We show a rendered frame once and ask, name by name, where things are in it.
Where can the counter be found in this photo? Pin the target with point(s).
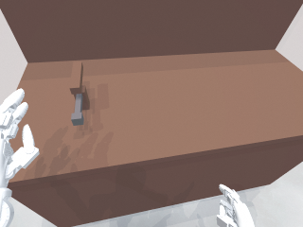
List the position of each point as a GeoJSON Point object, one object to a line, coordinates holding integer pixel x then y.
{"type": "Point", "coordinates": [178, 97]}

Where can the tap lever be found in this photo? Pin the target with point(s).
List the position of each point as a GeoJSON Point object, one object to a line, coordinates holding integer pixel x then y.
{"type": "Point", "coordinates": [77, 116]}

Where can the left robot hand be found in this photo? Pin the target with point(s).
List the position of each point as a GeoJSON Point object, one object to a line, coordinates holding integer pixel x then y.
{"type": "Point", "coordinates": [11, 113]}

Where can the right robot hand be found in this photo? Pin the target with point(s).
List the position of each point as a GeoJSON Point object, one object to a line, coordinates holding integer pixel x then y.
{"type": "Point", "coordinates": [238, 214]}

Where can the robot left forearm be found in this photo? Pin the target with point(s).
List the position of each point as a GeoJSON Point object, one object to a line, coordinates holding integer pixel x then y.
{"type": "Point", "coordinates": [6, 208]}

